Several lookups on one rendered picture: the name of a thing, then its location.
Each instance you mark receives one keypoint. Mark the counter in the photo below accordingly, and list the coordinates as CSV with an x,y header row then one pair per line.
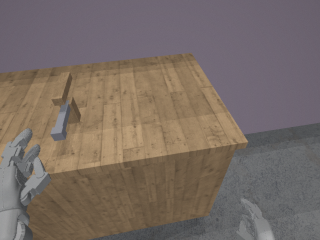
x,y
148,143

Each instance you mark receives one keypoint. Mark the robot left hand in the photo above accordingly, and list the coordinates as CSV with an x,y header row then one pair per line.
x,y
14,171

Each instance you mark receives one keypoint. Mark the left robot forearm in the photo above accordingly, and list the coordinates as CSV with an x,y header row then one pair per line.
x,y
14,225

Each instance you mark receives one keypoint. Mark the robot right hand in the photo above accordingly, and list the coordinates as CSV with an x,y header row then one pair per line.
x,y
259,227

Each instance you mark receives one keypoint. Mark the tap lever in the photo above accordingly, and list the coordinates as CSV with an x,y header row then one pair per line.
x,y
58,132

